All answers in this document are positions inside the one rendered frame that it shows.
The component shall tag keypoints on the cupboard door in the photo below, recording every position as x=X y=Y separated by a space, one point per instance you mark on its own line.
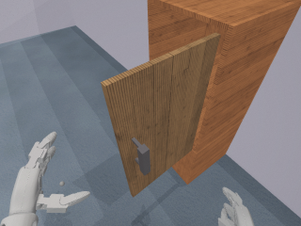
x=159 y=103

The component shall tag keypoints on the left robot hand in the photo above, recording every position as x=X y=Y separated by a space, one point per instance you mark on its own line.
x=26 y=197

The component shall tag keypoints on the handle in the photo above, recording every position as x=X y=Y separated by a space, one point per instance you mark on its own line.
x=144 y=157

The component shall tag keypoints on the left robot forearm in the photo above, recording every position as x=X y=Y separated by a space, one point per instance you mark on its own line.
x=21 y=219

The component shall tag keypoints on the right robot hand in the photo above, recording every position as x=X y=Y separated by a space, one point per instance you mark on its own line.
x=239 y=214

